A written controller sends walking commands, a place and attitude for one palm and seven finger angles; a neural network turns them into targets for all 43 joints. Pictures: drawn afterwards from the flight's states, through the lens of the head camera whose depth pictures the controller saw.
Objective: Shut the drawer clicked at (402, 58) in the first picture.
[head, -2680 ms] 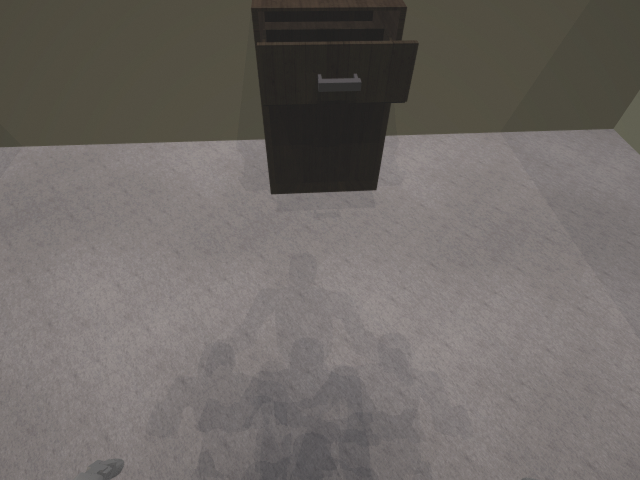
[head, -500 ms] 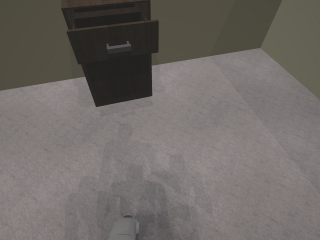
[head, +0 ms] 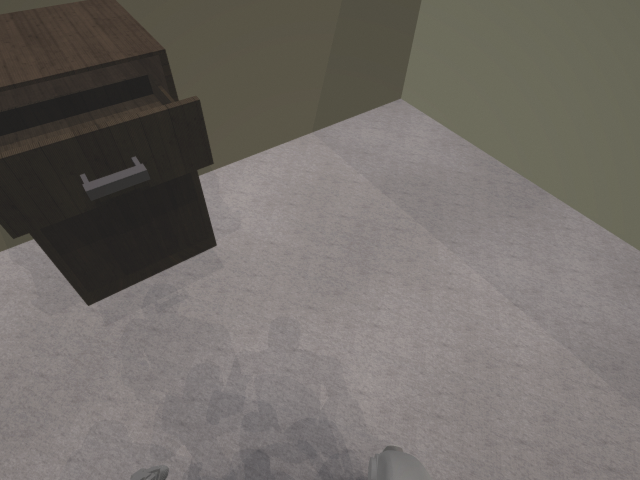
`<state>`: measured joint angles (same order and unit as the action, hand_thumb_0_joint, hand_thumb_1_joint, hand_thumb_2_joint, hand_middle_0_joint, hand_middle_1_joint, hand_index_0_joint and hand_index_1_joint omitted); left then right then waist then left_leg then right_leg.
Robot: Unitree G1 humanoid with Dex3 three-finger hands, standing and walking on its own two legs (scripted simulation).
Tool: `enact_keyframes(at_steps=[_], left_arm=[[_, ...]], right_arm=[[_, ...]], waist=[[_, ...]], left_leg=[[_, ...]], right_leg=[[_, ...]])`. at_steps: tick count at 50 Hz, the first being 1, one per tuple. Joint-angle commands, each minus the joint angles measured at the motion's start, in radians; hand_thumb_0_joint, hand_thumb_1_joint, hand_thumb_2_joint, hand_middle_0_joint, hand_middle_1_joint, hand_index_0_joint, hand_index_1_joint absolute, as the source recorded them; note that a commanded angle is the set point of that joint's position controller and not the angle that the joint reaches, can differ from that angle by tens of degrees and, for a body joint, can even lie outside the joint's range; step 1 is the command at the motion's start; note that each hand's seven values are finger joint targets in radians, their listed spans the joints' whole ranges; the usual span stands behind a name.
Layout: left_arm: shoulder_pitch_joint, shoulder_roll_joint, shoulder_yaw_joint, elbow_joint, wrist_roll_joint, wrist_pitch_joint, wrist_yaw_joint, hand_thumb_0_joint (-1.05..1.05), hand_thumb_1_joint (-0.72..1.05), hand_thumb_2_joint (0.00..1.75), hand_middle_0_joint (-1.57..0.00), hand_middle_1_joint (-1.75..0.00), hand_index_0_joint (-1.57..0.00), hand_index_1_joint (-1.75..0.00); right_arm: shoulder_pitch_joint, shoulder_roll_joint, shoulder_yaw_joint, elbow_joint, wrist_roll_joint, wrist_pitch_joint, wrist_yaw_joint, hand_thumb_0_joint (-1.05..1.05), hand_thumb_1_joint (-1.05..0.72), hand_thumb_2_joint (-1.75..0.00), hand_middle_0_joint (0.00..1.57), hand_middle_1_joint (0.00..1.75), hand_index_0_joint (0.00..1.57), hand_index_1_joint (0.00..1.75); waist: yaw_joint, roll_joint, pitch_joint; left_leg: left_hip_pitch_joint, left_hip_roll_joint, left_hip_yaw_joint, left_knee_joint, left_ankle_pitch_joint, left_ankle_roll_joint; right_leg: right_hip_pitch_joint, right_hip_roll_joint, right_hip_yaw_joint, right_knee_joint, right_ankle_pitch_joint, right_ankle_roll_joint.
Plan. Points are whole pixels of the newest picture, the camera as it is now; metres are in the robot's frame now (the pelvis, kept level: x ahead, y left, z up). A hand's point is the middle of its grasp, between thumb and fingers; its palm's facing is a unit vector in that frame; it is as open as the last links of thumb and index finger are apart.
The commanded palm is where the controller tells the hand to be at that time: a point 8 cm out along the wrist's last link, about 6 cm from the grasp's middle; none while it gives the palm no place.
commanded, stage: walk to a spot facing it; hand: left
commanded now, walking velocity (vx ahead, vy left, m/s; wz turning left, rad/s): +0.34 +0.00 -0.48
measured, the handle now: (114, 175) +0.69 +0.46 -0.08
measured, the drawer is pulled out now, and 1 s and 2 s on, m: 0.26 0.26 0.26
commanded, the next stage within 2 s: turn to face it in 0.46 s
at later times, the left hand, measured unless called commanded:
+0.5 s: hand (240, 395) +0.28 +0.14 -0.17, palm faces -0.10 -0.97 -0.21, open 7.2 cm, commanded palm none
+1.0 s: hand (235, 322) +0.41 +0.17 -0.18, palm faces +0.03 -0.99 -0.16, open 7.4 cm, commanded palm none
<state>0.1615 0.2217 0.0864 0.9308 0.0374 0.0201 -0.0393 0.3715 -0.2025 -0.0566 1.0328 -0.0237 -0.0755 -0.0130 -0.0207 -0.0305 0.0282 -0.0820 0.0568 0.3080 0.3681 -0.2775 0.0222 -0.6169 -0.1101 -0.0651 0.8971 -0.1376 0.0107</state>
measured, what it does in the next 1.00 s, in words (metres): walks ahead: right foot, then left foot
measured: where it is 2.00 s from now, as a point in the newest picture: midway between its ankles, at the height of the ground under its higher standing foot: (335, 457)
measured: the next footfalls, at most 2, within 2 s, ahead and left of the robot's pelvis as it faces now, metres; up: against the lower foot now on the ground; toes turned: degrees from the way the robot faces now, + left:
right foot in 0.18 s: +0.21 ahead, -0.14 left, +0.00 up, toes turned -13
left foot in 0.64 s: +0.41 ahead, +0.05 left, +0.00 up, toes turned -1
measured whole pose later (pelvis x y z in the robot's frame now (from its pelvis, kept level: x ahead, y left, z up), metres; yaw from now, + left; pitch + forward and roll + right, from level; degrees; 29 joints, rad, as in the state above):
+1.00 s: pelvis +0.33 -0.01 +0.00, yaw -1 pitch +0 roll -2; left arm 0.19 0.18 0.07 0.99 0.02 0.03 0.02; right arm 0.27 -0.16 -0.05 1.01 -0.02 0.01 -0.01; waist -0.02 -0.03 0.03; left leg -0.27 -0.05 0.02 0.43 -0.16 0.09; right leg -0.50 -0.07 0.00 1.01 -0.33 0.09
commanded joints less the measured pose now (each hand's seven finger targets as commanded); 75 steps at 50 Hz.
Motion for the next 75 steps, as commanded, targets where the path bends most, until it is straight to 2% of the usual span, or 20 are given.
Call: enact_keyframes(at_steps=[1, 4, 7, 8, 9, 12, 16, 26, 30, 31, 32, 33, 36, 39, 51, 60, 61, 63, 67, 75], left_arm=[[-0.141, -0.005, -0.018, -0.098, -0.004, -0.021, -0.014, 0.0, 0.9, 0.9, -0.2, -0.3, -0.2, -0.3], [-0.169, 0.0, -0.022, -0.106, -0.005, -0.03, -0.013, 0.0, 0.9, 0.9, -0.2, -0.3, -0.2, -0.3], [0.086, 0.059, -0.005, -0.029, -0.002, -0.052, -0.003, 0.0, 0.9, 0.9, -0.2, -0.3, -0.2, -0.3], [0.235, 0.165, 0.023, 0.012, 0.0, -0.066, 0.008, 0.0, 0.9, 0.9, -0.2, -0.3, -0.2, -0.3], [0.34, 0.273, 0.046, 0.032, -0.02, -0.068, 0.021, 0.0, 0.9, 0.9, -0.2, -0.3, -0.2, -0.3], [0.149, 0.181, 0.018, -0.004, -0.032, -0.061, 0.039, 0.0, 0.9, 0.9, -0.2, -0.3, -0.2, -0.3], [0.079, 0.1, -0.006, 0.01, -0.019, -0.089, 0.047, 0.0, 0.9, 0.9, -0.2, -0.3, -0.2, -0.3], [0.214, 0.096, -0.012, 0.09, -0.014, -0.097, 0.05, 0.0, 0.9, 0.9, -0.2, -0.3, -0.2, -0.3], [0.204, 0.096, -0.014, 0.108, -0.022, -0.087, 0.056, 0.0, 0.9, 0.9, -0.2, -0.3, -0.2, -0.3], [0.219, 0.073, -0.021, 0.111, -0.024, -0.083, 0.056, 0.0, 0.9, 0.9, -0.2, -0.3, -0.2, -0.3], [0.273, 0.02, -0.029, 0.102, -0.034, -0.079, 0.055, 0.0, 0.9, 0.9, -0.2, -0.3, -0.2, -0.3], [0.255, 0.029, -0.039, 0.093, -0.025, -0.081, 0.062, 0.0, 0.9, 0.9, -0.2, -0.3, -0.2, -0.3], [0.159, 0.032, -0.033, 0.098, -0.017, -0.062, 0.053, 0.0, 0.9, 0.9, -0.2, -0.3, -0.2, -0.3], [0.212, 0.011, -0.026, 0.109, -0.018, -0.026, 0.055, 0.0, 0.9, 0.9, -0.2, -0.3, -0.2, -0.3], [-0.007, 0.045, 0.007, -0.032, -0.019, 0.005, 0.066, 0.0, 0.9, 0.9, -0.2, -0.3, -0.2, -0.3], [0.055, 0.065, 0.007, -0.081, -0.036, -0.011, 0.078, 0.0, 0.9, 0.9, -0.2, -0.3, -0.2, -0.3], [0.074, 0.097, 0.011, -0.082, -0.033, -0.019, 0.083, 0.0, 0.9, 0.9, -0.2, -0.3, -0.2, -0.3], [0.079, 0.22, 0.024, -0.11, -0.015, -0.022, 0.084, 0.0, 0.9, 0.9, -0.2, -0.3, -0.2, -0.3], [-0.046, 0.12, -0.003, -0.143, -0.023, -0.032, 0.081, 0.0, 0.9, 0.9, -0.2, -0.3, -0.2, -0.3], [0.133, 0.18, 0.003, -0.095, -0.013, -0.028, 0.072, 0.0, 0.9, 0.9, -0.2, -0.3, -0.2, -0.3]], right_arm=[[0.111, -0.114, -0.015, -0.027, -0.008, -0.015, 0.002, 0.0, -0.9, -0.9, 0.2, 0.3, 0.2, 0.3], [0.129, -0.133, -0.013, -0.016, -0.014, -0.005, 0.001, 0.0, -0.9, -0.9, 0.2, 0.3, 0.2, 0.3], [0.092, -0.151, -0.011, -0.028, -0.003, 0.002, 0.004, 0.0, -0.9, -0.9, 0.2, 0.3, 0.2, 0.3], [0.098, -0.117, -0.005, -0.045, 0.012, 0.002, 0.017, 0.0, -0.9, -0.9, 0.2, 0.3, 0.2, 0.3], [0.083, -0.065, 0.008, -0.088, 0.02, -0.003, 0.013, 0.0, -0.9, -0.9, 0.2, 0.3, 0.2, 0.3], [-0.069, -0.088, -0.008, -0.091, 0.008, 0.012, 0.008, 0.0, -0.9, -0.9, 0.2, 0.3, 0.2, 0.3], [0.062, -0.033, -0.006, -0.027, -0.008, 0.049, 0.012, 0.0, -0.9, -0.9, 0.2, 0.3, 0.2, 0.3], [-0.221, -0.013, 0.001, -0.113, 0.0, 0.03, 0.036, 0.0, -0.9, -0.9, 0.2, 0.3, 0.2, 0.3], [-0.102, -0.045, 0.007, -0.061, 0.0, 0.019, 0.02, 0.0, -0.9, -0.9, 0.2, 0.3, 0.2, 0.3], [0.002, -0.098, -0.002, -0.027, -0.003, 0.014, 0.012, 0.0, -0.9, -0.9, 0.2, 0.3, 0.2, 0.3], [0.092, -0.195, -0.019, -0.017, -0.013, 0.013, 0.003, 0.0, -0.9, -0.9, 0.2, 0.3, 0.2, 0.3], [0.114, -0.204, -0.014, -0.005, 0.0, 0.027, -0.005, 0.0, -0.9, -0.9, 0.2, 0.3, 0.2, 0.3], [-0.074, -0.115, 0.009, -0.044, 0.009, 0.026, -0.013, 0.0, -0.9, -0.9, 0.2, 0.3, 0.2, 0.3], [-0.13, -0.114, 0.004, -0.063, 0.015, 0.03, -0.01, 0.0, -0.9, -0.9, 0.2, 0.3, 0.2, 0.3], [-0.052, -0.154, -0.047, -0.09, 0.003, 0.071, -0.007, 0.0, -0.9, -0.9, 0.2, 0.3, 0.2, 0.3], [-0.113, -0.182, -0.069, -0.142, 0.005, 0.093, 0.001, 0.0, -0.9, -0.9, 0.2, 0.3, 0.2, 0.3], [-0.118, -0.16, -0.067, -0.149, 0.014, 0.093, 0.006, 0.0, -0.9, -0.9, 0.2, 0.3, 0.2, 0.3], [-0.104, -0.097, -0.06, -0.192, 0.011, 0.091, 0.011, 0.0, -0.9, -0.9, 0.2, 0.3, 0.2, 0.3], [-0.109, -0.107, -0.061, -0.149, 0.0, 0.127, 0.033, 0.0, -0.9, -0.9, 0.2, 0.3, 0.2, 0.3], [-0.276, -0.112, -0.038, -0.194, 0.005, 0.138, 0.042, 0.0, -0.9, -0.9, 0.2, 0.3, 0.2, 0.3]], waist=[[-0.046, 0.116, 0.072], [-0.048, 0.14, 0.074], [0.085, 0.108, -0.084], [0.15, -0.057, -0.212], [0.155, -0.219, -0.312], [0.083, 0.0, -0.061], [-0.026, -0.058, -0.032], [0.049, -0.064, 0.043], [-0.018, -0.036, 0.0], [-0.051, 0.065, -0.066], [-0.061, 0.276, -0.151], [-0.061, 0.324, -0.17], [0.004, 0.132, 0.009], [0.045, 0.166, -0.059], [-0.011, 0.152, -0.046], [0.032, 0.161, -0.102], [0.045, 0.102, -0.108], [0.043, -0.238, -0.083], [-0.024, -0.085, 0.02], [0.057, -0.156, -0.004]], left_leg=[[0.062, 0.302, -0.143, -0.145, 0.293, 0.112], [0.101, 0.307, -0.095, -0.077, 0.439, 0.096], [0.023, 0.253, 0.0, 0.311, 0.718, 0.035], [-0.25, 0.201, 0.021, 0.603, 0.429, -0.012], [-0.552, 0.036, -0.048, 0.915, -0.3, -0.067], [-0.586, 0.128, -0.271, 0.976, -0.093, -0.043], [-0.445, 0.122, -0.253, 0.783, -0.001, -0.067], [-0.421, 0.068, -0.217, 0.359, 0.037, -0.06], [-0.138, 0.0, -0.177, 0.137, 0.138, -0.027], [0.049, 0.06, -0.258, 0.104, 0.294, 0.008], [0.226, 0.3, -0.533, 0.065, 0.515, 0.124], [0.204, 0.384, -0.676, -0.033, 0.576, 0.196], [-0.083, 0.29, -0.557, -0.084, 0.484, 0.187], [-0.14, 0.194, -0.426, -0.091, 0.466, 0.14], [-0.082, 0.164, -0.641, -0.082, 0.24, 0.166], [-0.219, 0.089, -0.72, 0.047, 0.331, 0.117], [-0.317, 0.054, -0.698, 0.107, 0.26, 0.072], [-0.555, -0.139, -0.357, 0.5, -0.292, -0.06], [-0.502, -0.034, -0.339, 0.842, -0.113, -0.085], [-0.473, -0.02, -0.265, 0.685, -0.145, -0.111]], right_leg=[[-0.025, 0.012, -0.026, -0.149, -0.031, -0.022], [0.05, 0.052, -0.065, -0.227, -0.1, -0.052], [0.466, 0.14, -0.128, -0.372, -0.066, -0.102], [0.796, -0.039, 0.092, -0.408, -0.091, -0.163], [0.985, -0.319, 0.574, -0.51, 0.071, -0.285], [0.58, -0.241, 0.4, -0.646, -0.065, -0.245], [0.392, -0.124, 0.176, -0.681, 0.079, -0.192], [0.485, -0.131, 0.206, -0.658, 0.143, -0.197], [0.479, -0.06, 0.103, -0.453, 0.341, -0.127], [0.393, -0.011, 0.054, -0.267, 0.268, -0.079], [0.195, 0.095, -0.046, -0.012, -0.123, -0.024], [0.134, 0.128, -0.006, 0.197, -0.486, -0.013], [0.098, 0.017, 0.059, 0.252, -0.354, 0.013], [0.181, 0.024, 0.042, 0.197, -0.24, 0.043], [0.072, 0.046, 0.076, 0.044, -0.232, 0.081], [0.427, 0.109, 0.075, -0.405, -0.142, 0.041], [0.558, 0.055, 0.122, -0.545, -0.071, 0.028], [0.603, -0.378, 0.43, -0.646, 0.042, -0.152], [0.414, -0.21, 0.139, -0.587, 0.19, -0.132], [0.536, -0.23, 0.041, -0.539, 0.331, -0.136]])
